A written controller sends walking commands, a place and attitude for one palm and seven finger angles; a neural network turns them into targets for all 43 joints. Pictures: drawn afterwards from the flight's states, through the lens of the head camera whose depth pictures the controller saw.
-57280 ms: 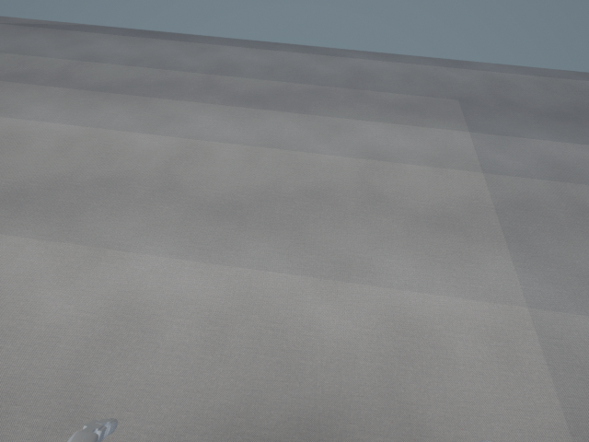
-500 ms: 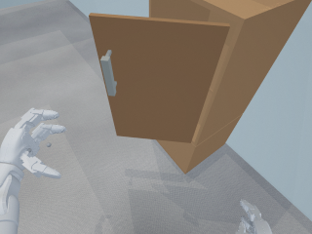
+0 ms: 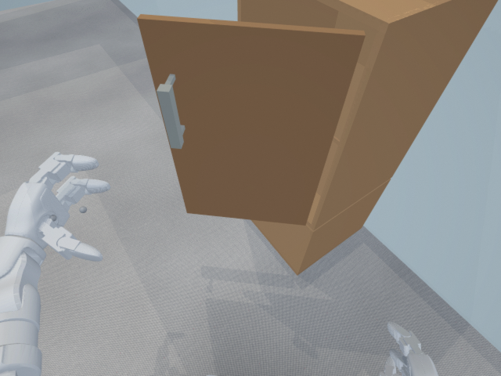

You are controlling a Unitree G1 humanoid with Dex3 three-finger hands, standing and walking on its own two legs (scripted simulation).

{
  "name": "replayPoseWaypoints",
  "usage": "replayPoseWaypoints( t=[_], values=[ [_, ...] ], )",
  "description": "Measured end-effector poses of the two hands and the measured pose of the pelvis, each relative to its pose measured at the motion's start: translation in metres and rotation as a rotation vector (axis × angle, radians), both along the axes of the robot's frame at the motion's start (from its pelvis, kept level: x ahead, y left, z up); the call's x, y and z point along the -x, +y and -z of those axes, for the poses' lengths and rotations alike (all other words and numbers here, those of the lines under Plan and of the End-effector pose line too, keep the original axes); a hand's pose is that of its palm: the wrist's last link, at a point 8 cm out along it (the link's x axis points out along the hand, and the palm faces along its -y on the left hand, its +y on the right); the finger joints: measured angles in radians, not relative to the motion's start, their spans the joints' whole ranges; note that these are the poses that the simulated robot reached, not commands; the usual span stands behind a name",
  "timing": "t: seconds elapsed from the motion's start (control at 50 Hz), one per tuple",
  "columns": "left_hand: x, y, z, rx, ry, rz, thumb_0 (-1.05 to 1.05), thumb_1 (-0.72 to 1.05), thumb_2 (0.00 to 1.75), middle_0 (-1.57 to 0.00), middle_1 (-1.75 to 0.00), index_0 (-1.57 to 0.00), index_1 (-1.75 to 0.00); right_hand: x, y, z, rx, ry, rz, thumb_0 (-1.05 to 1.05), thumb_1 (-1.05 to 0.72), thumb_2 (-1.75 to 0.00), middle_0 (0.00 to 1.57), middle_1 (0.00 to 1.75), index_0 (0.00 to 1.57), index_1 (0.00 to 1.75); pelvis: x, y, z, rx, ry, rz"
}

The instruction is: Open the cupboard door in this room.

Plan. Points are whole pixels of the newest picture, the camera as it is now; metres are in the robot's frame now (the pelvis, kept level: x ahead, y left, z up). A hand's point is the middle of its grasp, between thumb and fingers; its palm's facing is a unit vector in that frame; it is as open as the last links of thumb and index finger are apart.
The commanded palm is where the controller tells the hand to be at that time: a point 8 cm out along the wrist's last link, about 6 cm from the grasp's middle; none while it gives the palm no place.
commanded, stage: move the hooked fingers beside the handle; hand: left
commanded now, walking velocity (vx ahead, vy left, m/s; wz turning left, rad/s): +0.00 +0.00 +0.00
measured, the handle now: (174, 112) +0.59 +0.20 +0.08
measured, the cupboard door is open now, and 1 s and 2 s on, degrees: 48 48 48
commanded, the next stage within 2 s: none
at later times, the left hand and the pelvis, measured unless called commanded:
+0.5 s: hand (101, 170) +0.41 +0.28 +0.09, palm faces -0.02 -1.00 +0.01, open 14.0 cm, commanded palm +0.39 +0.33 +0.09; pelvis +0.01 +0.00 -0.01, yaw -2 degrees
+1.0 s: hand (120, 143) +0.48 +0.27 +0.08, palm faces -0.06 -1.00 +0.01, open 14.0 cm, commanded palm +0.47 +0.32 +0.08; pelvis +0.01 +0.02 -0.02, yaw -3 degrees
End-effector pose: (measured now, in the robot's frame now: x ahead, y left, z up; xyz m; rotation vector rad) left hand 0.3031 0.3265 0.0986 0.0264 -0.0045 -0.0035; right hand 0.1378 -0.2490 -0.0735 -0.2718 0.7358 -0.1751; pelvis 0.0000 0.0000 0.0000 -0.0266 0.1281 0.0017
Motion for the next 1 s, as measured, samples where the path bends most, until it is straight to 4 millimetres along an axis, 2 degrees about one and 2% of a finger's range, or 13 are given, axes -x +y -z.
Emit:
replayPoseWaypoints(
  t=[0.18, 0.3, 0.42, 0.58, 0.76, 1.0],
  values=[
    [-0.046, -0.004, 0.006, 0.011, 0.055, 0.020, -0.01, -0.50, 0.30, -0.30, -1.20, -0.30, -1.20, 0.032, -0.016, 0.010, 0.011, 0.101, 0.065, 0.01, -0.90, -0.90, 0.20, 0.30, 0.20, 0.30, 0.001, -0.004, 0.003, -0.005, 0.038, 0.020],
    [-0.064, 0.001, 0.004, 0.021, 0.026, 0.007, -0.01, -0.50, 0.30, -0.30, -1.20, -0.30, -1.20, 0.057, -0.024, 0.015, 0.018, 0.185, 0.113, 0.01, -0.91, -0.90, 0.20, 0.30, 0.20, 0.30, -0.003, -0.004, 0.004, -0.005, 0.061, 0.035],
    [-0.078, 0.007, 0.011, 0.027, 0.054, 0.016, -0.01, -0.50, 0.30, -0.30, -1.20, -0.30, -1.20, 0.073, -0.026, 0.018, 0.029, 0.260, 0.139, 0.01, -0.91, -0.90, 0.20, 0.30, 0.20, 0.30, -0.006, -0.002, 0.006, -0.001, 0.086, 0.038],
    [-0.101, 0.005, 0.010, 0.033, 0.014, 0.043, -0.01, -0.50, 0.30, -0.30, -1.20, -0.30, -1.20, 0.079, -0.021, 0.021, 0.041, 0.311, 0.152, 0.01, -0.91, -0.90, 0.20, 0.30, 0.20, 0.30, -0.007, 0.005, 0.008, 0.009, 0.112, 0.034],
    [-0.129, 0.003, 0.014, 0.041, 0.047, 0.046, -0.01, -0.50, 0.30, -0.30, -1.20, -0.30, -1.20, 0.083, -0.007, 0.023, 0.030, 0.336, 0.166, 0.01, -0.91, -0.90, 0.20, 0.30, 0.20, 0.30, -0.008, 0.014, 0.011, 0.014, 0.139, 0.041],
    [-0.159, 0.001, 0.015, 0.031, 0.053, 0.055, -0.01, -0.50, 0.30, -0.30, -1.20, -0.30, -1.20, 0.116, 0.003, 0.030, 0.031, 0.470, 0.199, 0.01, -0.91, -0.90, 0.20, 0.30, 0.20, 0.30, -0.007, 0.022, 0.016, 0.026, 0.174, 0.039]
  ],
)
